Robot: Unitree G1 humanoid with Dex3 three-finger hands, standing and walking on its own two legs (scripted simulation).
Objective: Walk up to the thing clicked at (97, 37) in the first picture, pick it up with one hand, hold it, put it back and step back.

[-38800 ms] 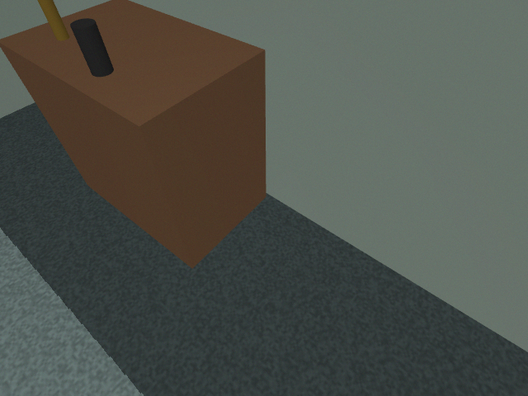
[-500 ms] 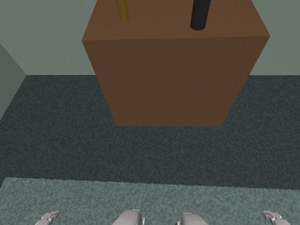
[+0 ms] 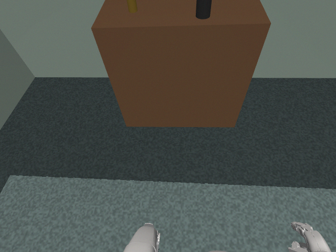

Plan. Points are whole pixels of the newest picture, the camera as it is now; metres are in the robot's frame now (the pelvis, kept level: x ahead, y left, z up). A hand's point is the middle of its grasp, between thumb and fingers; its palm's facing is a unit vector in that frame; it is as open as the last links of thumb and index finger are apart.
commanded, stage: step back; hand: right
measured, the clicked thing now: out of the picture +1.06 -0.12 +0.07
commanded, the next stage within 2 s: stand in 1.10 s
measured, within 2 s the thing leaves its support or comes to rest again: neither
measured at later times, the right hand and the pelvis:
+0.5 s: hand out of the picture +0.04 -0.25 -0.13, palm faces -0.11 +0.93 -0.34, open 7.4 cm; pelvis -0.04 +0.00 +0.02, yaw +5 degrees
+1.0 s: hand out of the picture +0.12 -0.22 -0.16, palm faces -0.17 +0.92 -0.34, open 7.4 cm; pelvis +0.01 +0.02 +0.00, yaw +7 degrees
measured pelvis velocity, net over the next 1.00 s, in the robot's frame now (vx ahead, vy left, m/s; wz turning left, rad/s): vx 0.01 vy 0.02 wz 0.11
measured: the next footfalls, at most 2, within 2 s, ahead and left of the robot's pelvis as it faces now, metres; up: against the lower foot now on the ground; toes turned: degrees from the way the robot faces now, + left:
left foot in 0.30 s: -0.02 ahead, +0.14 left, +0.00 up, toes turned +4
left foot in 0.92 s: +0.08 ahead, +0.17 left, +0.00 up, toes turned +8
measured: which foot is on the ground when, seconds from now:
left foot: up 0.00-0.28, down 0.30-0.58, up 0.60-0.90, down 0.92-1.00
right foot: down 0.00-1.00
